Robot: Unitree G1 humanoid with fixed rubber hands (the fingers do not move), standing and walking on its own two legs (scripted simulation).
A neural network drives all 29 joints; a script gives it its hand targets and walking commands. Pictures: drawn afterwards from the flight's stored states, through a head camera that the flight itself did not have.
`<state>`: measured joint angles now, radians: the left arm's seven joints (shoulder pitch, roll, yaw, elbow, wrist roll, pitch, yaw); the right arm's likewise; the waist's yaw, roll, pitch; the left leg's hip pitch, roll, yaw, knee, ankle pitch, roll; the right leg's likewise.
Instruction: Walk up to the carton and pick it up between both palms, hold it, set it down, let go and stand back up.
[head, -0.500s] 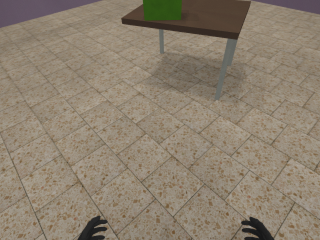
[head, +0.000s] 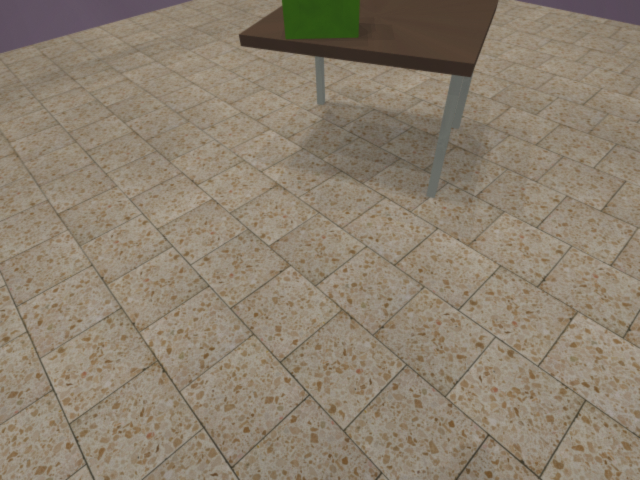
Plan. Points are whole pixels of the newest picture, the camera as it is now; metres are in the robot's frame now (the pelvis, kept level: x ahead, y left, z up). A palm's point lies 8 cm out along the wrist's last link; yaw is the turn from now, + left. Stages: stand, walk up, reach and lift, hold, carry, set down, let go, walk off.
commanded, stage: stand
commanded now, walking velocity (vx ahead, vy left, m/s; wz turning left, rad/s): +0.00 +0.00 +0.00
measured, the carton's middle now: out of the picture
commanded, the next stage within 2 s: walk up in 1.34 s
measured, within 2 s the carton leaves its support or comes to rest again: neither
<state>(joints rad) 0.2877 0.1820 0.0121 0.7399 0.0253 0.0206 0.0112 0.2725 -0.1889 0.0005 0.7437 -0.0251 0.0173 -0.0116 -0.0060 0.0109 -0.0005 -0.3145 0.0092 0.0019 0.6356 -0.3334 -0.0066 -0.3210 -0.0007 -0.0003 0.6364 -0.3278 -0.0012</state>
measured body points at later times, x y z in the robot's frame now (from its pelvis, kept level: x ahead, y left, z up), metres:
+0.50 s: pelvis +0.01 -0.01 +0.01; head +0.02 -0.01 +0.46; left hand +0.06 +0.23 -0.13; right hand +0.05 -0.24 -0.14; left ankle +0.00 +0.12 -0.72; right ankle +0.00 -0.12 -0.73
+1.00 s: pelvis +0.01 -0.01 +0.01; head +0.02 -0.01 +0.46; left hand -0.01 +0.21 -0.14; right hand +0.00 -0.22 -0.15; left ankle +0.00 +0.12 -0.72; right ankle +0.00 -0.12 -0.73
